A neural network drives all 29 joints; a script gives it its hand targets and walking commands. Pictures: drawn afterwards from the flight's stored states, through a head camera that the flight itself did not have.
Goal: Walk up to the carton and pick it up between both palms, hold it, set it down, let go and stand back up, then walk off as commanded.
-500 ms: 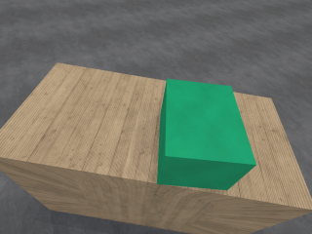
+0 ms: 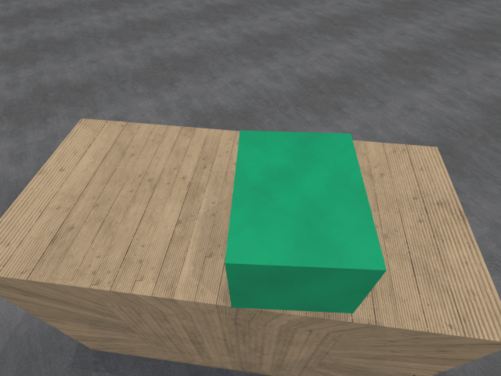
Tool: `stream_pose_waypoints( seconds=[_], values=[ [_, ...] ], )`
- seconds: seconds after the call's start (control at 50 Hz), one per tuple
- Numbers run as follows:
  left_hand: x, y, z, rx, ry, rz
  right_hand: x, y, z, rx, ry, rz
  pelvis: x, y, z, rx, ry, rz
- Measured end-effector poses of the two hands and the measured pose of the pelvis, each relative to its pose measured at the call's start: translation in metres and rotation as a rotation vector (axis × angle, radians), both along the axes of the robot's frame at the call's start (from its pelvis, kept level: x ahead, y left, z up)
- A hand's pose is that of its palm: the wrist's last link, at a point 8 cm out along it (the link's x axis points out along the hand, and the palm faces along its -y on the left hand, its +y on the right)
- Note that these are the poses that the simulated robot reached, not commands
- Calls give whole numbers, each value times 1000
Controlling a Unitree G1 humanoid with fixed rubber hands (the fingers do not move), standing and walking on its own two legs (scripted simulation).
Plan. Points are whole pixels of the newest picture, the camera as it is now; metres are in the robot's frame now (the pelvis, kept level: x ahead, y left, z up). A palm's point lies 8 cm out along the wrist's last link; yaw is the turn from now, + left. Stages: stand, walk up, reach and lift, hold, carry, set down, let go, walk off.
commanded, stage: walk up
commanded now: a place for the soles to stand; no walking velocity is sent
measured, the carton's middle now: (293, 217) +0.40 -0.08 -0.01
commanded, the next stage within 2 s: none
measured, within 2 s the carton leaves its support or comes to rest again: neither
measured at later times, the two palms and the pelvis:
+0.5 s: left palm out of the picture +0.09 +0.29 -0.11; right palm out of the picture +0.10 -0.29 -0.11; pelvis +0.01 +0.00 +0.00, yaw +0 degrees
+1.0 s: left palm out of the picture +0.10 +0.29 -0.11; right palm out of the picture +0.09 -0.29 -0.11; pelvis +0.00 +0.00 +0.00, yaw +0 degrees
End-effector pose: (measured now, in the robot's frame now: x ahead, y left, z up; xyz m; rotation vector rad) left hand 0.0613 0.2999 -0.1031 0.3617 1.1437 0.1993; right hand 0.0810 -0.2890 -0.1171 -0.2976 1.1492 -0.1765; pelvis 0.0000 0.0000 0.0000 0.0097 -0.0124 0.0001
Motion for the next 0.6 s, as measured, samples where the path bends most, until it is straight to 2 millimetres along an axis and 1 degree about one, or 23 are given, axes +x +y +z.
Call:
stream_pose_waypoints(
  seconds=[0.14, 0.24, 0.48, 0.6],
  values=[
    [14, 11, -7, -27, -38, -10, -3, 11, 6, -31, -5, -1, -2, 14, -1, -17, -3, 2],
    [21, 12, -9, -52, -47, -20, -4, 14, 13, -43, -6, -1, -1, 19, 1, -28, 0, -2],
    [29, -4, -8, -46, -38, -27, 13, -2, 9, -28, -19, 2, 6, 3, -1, -11, 9, -6],
    [37, -8, -7, -47, -54, -33, 16, -4, 9, -28, -25, 2, 6, 0, -1, -11, 8, -8]
  ],
)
